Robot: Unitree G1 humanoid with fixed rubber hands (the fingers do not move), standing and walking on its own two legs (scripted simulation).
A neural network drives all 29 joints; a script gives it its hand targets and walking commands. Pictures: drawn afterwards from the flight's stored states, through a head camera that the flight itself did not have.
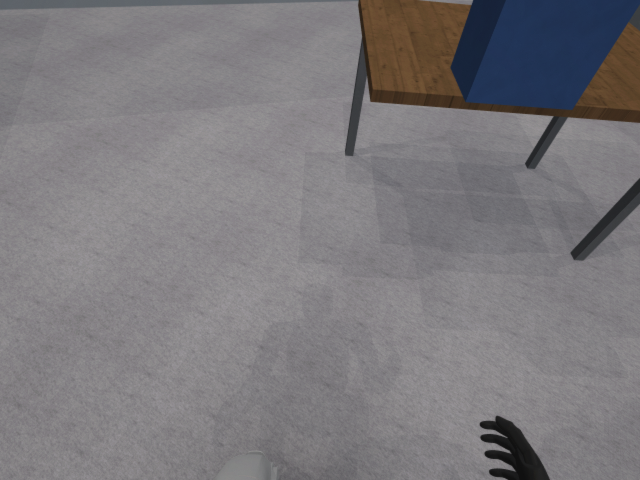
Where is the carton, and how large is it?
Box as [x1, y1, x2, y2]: [450, 0, 639, 109]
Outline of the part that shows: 450,67 465,101 572,109 638,6 639,0 473,0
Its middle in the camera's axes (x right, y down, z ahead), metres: +0.53 -0.52 +0.97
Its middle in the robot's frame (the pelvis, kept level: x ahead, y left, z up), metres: +1.14 -0.42 +0.10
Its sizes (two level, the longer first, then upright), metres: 0.292 0.188 0.276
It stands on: a table, 0.70 m high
